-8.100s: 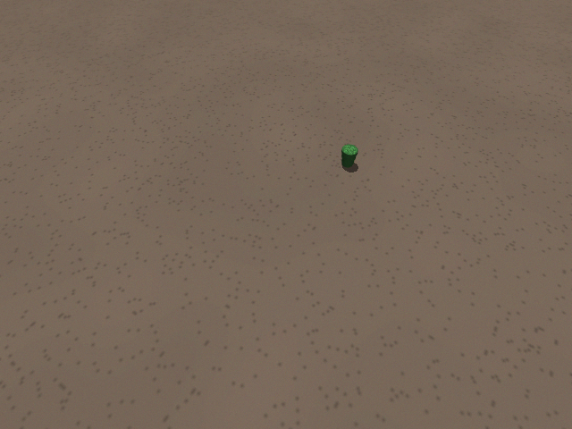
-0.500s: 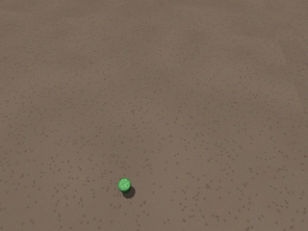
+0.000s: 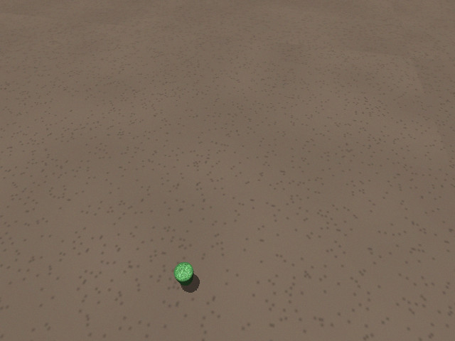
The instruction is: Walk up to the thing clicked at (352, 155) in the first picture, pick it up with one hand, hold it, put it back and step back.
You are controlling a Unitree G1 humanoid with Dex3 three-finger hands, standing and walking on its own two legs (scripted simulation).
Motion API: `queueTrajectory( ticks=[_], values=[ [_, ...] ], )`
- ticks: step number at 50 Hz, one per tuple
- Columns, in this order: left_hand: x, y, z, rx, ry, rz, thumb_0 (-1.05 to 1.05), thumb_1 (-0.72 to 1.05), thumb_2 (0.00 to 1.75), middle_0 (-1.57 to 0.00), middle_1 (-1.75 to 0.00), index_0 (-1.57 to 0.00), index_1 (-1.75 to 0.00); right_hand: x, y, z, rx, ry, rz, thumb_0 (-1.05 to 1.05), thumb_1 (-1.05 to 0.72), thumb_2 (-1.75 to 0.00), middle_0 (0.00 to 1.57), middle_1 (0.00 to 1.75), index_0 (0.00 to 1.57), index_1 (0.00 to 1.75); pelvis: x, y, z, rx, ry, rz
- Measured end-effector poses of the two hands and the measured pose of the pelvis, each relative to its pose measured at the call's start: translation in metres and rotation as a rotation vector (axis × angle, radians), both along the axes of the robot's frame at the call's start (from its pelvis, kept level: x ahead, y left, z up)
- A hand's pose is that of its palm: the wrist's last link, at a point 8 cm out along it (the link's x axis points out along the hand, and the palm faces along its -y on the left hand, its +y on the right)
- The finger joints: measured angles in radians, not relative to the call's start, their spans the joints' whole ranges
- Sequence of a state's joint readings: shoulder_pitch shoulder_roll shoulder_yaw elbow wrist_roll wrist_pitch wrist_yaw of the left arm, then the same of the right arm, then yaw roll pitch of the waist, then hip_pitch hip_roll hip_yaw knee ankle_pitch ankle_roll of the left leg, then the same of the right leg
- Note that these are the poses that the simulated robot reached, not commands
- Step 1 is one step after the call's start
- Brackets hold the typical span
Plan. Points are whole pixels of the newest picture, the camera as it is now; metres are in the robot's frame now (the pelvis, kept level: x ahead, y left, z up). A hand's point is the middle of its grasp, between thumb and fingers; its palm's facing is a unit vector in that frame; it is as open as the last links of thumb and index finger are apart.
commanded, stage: stand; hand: left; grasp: from above
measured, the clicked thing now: (184, 275) +0.47 +0.19 -0.74
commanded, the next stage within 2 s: rise first in 0.22 s
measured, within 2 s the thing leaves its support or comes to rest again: neither
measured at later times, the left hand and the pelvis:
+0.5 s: hand out of the picture +0.13 +0.25 -0.16, palm faces +0.01 -0.94 -0.33, open 8.4 cm; pelvis -0.02 +0.00 -0.01, yaw +1 degrees
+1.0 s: hand out of the picture +0.11 +0.26 -0.22, palm faces -0.17 -0.87 -0.45, open 13.9 cm; pelvis -0.02 +0.02 -0.08, yaw +1 degrees
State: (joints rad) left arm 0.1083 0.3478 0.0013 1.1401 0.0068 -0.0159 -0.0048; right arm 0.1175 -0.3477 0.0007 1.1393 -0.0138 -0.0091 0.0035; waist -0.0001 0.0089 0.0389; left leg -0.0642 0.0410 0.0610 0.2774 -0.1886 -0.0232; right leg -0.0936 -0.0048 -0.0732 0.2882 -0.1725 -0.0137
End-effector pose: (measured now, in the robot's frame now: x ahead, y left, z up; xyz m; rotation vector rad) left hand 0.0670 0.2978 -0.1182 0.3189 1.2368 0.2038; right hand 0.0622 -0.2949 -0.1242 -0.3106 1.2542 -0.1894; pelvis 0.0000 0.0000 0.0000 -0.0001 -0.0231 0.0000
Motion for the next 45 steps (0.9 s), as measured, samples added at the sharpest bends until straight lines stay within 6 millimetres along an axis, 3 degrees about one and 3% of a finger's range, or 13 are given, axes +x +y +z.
queueTrajectory(
  ticks=[17, 21, 25, 29, 39, 45],
  values=[
    [0.003, 0.001, 0.001, 0.001, -0.012, -0.001, 0.0, 0.9, 0.9, -0.2, -0.31, -0.2, -0.3, 0.005, 0.001, 0.001, 0.0, -0.021, -0.001, 0.0, -0.91, -0.89, 0.2, 0.3, 0.2, 0.3, 0.0, 0.001, 0.0, 0.001, -0.007, -0.004],
    [0.024, -0.004, 0.002, -0.012, -0.099, 0.036, 0.01, 0.83, 0.92, -0.18, -0.37, -0.18, -0.37, 0.011, 0.011, 0.002, 0.009, -0.109, -0.006, 0.0, -0.92, -0.9, 0.2, 0.3, 0.2, 0.3, -0.008, 0.002, -0.003, 0.001, 0.032, 0.014],
    [0.051, -0.002, -0.006, -0.02, -0.116, -0.008, 0.01, 0.66, 0.96, -0.14, -0.55, -0.14, -0.54, 0.011, 0.025, -0.003, 0.034, -0.141, -0.001, 0.0, -0.92, -0.9, 0.2, 0.3, 0.2, 0.3, -0.017, 0.001, -0.01, 0.002, 0.095, 0.015],
    [0.065, 0.0, -0.01, 0.005, -0.135, -0.059, 0.0, 0.43, 0.99, -0.09, -0.77, -0.09, -0.75, 0.007, 0.038, -0.008, 0.059, -0.163, -0.021, 0.0, -0.92, -0.9, 0.2, 0.3, 0.2, 0.3, -0.019, 0.004, -0.018, 0.003, 0.136, 0.007],
    [0.058, 0.003, -0.031, 0.057, -0.095, -0.108, 0.0, -0.22, 1.0, -0.06, -1.05, -0.08, -1.03, 0.019, 0.055, -0.021, 0.07, -0.245, -0.013, 0.01, -0.91, -0.9, 0.2, 0.3, 0.2, 0.3, -0.017, 0.015, -0.04, -0.007, 0.203, 0.007],
    [0.053, 0.002, -0.05, 0.077, -0.121, -0.161, 0.0, -0.44, 1.0, -0.07, -1.09, -0.08, -1.08, 0.04, 0.059, -0.032, 0.049, -0.316, 0.025, 0.01, -0.9, -0.89, 0.2, 0.3, 0.2, 0.3, -0.021, 0.021, -0.062, -0.018, 0.25, 0.009]
  ],
)
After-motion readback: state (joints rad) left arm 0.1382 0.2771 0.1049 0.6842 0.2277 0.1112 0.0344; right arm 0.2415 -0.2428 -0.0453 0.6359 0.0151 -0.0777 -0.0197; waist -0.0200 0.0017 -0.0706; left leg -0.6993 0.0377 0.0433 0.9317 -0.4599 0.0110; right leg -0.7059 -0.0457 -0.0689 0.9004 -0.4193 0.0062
